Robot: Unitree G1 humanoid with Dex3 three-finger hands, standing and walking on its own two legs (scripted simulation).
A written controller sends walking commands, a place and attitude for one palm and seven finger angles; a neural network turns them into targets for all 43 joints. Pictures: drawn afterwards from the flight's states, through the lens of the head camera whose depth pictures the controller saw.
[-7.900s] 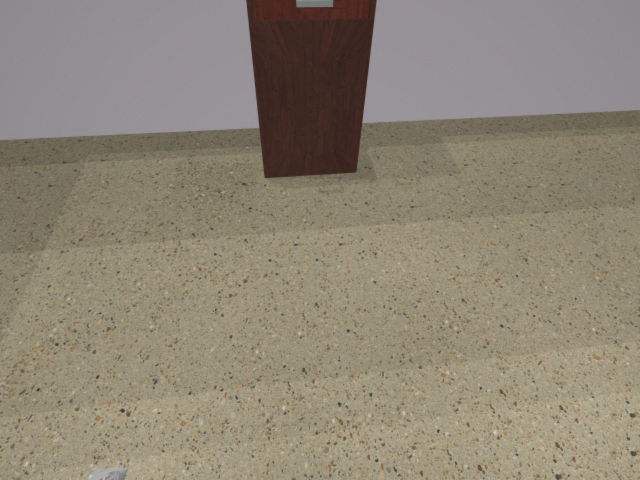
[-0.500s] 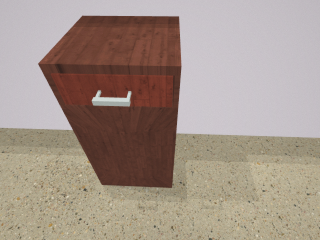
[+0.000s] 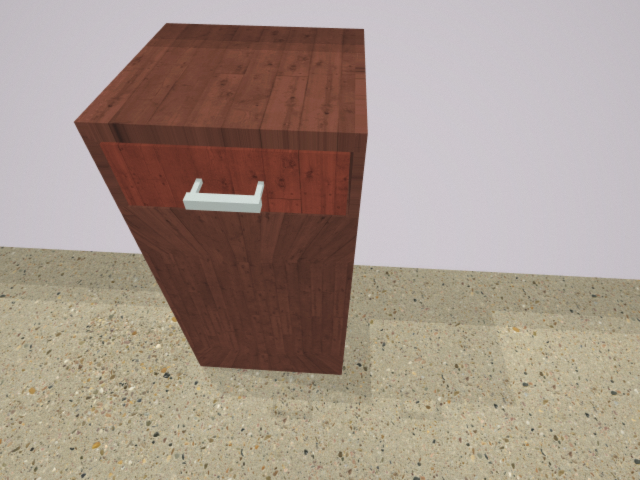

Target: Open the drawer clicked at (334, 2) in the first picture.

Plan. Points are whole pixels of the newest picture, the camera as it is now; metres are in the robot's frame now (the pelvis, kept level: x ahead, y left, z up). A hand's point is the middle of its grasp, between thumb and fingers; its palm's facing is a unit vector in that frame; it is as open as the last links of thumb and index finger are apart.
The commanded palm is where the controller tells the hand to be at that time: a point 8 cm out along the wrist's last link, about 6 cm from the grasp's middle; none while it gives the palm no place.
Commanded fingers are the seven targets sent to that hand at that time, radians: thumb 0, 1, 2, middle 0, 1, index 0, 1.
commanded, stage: come to a stop and stand still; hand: left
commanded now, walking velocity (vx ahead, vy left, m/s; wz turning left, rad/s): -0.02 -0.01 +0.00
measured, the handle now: (226, 194) +0.55 +0.20 +0.03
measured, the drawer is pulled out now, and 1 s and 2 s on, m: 0.00 0.00 0.00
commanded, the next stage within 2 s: look again from close up in 0.86 s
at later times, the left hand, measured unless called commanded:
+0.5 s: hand out of the picture -0.04 +0.21 -0.18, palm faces +0.04 -0.98 -0.17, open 7.3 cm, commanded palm none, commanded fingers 0.00 0.90 0.90 -0.20 -0.30 -0.20 -0.30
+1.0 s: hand out of the picture -0.06 +0.18 -0.18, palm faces +0.05 -0.99 -0.11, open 7.4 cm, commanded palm none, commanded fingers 0.00 0.90 0.90 -0.20 -0.30 -0.20 -0.30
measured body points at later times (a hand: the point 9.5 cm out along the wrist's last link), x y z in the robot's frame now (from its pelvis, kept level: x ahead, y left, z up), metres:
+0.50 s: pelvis -0.03 +0.04 +0.00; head -0.04 +0.05 +0.45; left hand -0.04 +0.26 -0.16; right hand -0.05 -0.17 -0.16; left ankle -0.02 +0.12 -0.74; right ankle +0.00 -0.07 -0.74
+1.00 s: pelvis -0.03 +0.04 +0.00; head -0.03 +0.05 +0.45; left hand -0.06 +0.23 -0.17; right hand -0.04 -0.16 -0.16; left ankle -0.02 +0.12 -0.74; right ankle +0.00 -0.07 -0.74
